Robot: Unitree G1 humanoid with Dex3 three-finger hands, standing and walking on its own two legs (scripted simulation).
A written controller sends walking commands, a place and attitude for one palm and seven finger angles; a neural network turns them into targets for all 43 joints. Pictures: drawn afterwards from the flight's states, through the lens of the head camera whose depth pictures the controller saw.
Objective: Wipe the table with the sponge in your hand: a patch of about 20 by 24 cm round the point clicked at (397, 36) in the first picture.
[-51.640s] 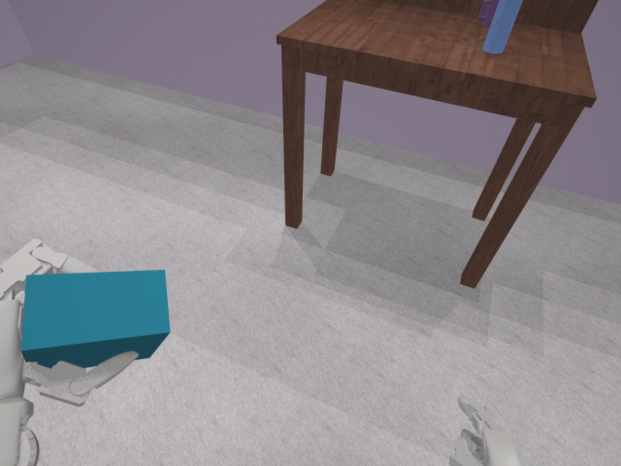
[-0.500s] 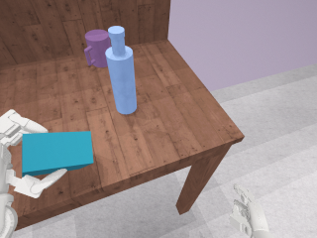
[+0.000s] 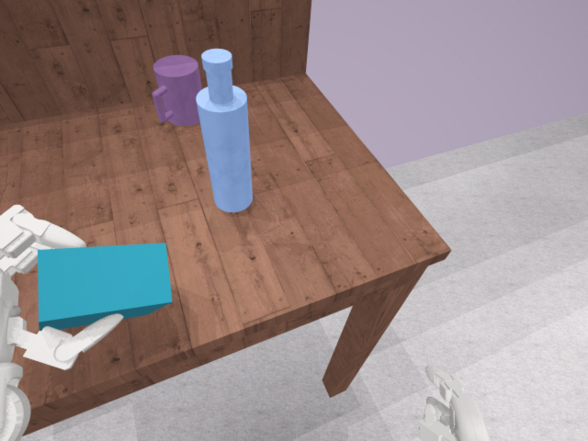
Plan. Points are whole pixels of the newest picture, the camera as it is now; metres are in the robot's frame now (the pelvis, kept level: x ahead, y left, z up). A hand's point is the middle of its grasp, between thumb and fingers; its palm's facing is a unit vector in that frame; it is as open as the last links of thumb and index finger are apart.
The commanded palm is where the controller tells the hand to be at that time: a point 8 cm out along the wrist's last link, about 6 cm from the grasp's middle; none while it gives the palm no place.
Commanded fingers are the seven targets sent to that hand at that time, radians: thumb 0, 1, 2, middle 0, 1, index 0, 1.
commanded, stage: shuffle to correct the standing spot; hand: left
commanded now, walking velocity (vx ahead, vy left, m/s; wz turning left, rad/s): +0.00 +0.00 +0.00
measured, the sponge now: (119, 286) +0.24 +0.21 +0.13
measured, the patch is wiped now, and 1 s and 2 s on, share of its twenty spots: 0.95 0.95 0.95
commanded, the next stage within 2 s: come to a stop and stand still in 0.52 s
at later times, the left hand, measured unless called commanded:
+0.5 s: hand (38, 322) +0.18 +0.24 +0.17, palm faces +0.39 -0.83 -0.40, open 10.1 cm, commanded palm +0.12 +0.29 +0.18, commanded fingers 0.00 0.10 1.30 -1.20 -1.60 -1.20 -1.60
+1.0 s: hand out of the picture +0.15 +0.28 +0.18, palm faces +0.45 -0.81 -0.37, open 10.1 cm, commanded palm +0.08 +0.31 +0.18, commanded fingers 0.00 0.10 1.30 -1.20 -1.60 -1.20 -1.60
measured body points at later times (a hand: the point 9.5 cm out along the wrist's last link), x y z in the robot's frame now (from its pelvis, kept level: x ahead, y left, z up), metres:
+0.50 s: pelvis -0.04 +0.00 -0.01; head +0.02 +0.02 +0.43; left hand +0.16 +0.29 +0.19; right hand +0.17 -0.22 -0.08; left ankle -0.02 +0.10 -0.74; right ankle +0.04 -0.15 -0.74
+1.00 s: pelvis -0.07 +0.02 -0.01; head -0.04 +0.04 +0.43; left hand +0.12 +0.32 +0.19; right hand +0.09 -0.20 -0.10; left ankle -0.04 +0.11 -0.74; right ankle -0.03 -0.12 -0.74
